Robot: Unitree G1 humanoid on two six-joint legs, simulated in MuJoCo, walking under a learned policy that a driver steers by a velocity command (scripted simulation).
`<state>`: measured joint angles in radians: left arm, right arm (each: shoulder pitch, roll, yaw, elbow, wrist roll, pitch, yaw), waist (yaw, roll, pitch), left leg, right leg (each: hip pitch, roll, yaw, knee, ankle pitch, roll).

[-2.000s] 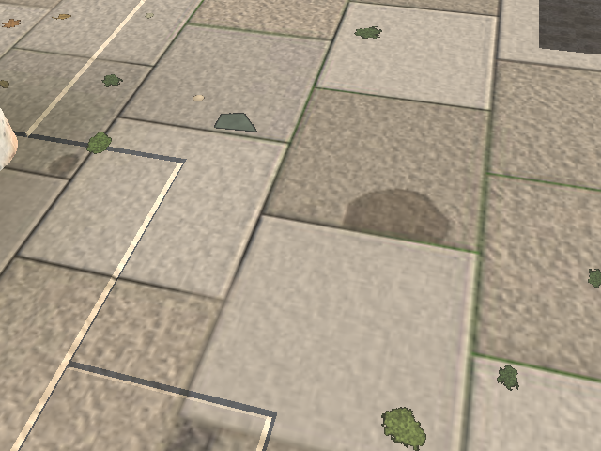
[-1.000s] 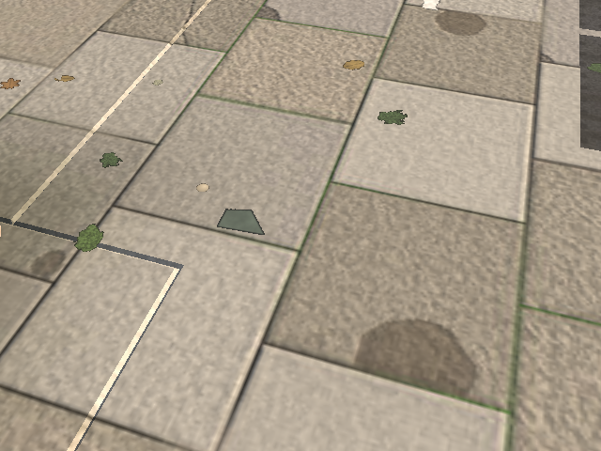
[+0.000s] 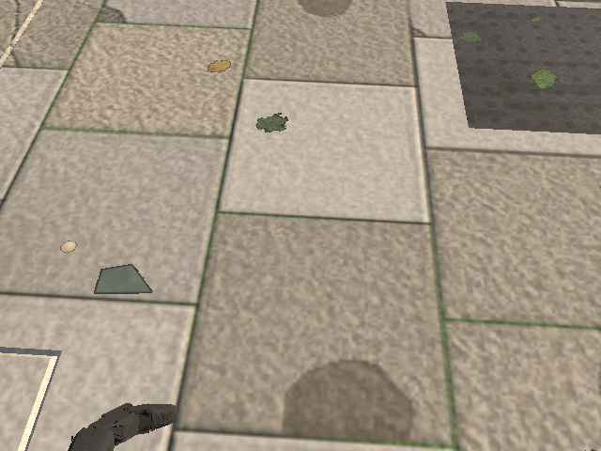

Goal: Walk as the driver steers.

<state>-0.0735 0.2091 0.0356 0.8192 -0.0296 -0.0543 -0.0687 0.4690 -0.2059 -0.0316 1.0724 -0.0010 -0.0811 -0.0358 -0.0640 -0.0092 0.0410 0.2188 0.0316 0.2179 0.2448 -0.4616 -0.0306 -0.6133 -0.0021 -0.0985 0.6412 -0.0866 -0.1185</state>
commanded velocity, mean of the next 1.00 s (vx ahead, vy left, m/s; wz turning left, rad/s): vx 0.49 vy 0.00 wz -0.42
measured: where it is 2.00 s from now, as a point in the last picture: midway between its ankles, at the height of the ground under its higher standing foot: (395, 282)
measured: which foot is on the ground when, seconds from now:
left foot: down 0.00-0.04, up 0.06-0.50, down 0.52-1.00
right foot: up 0.00-0.02, down 0.04-0.54, up 0.56-0.98, down 1.00-1.00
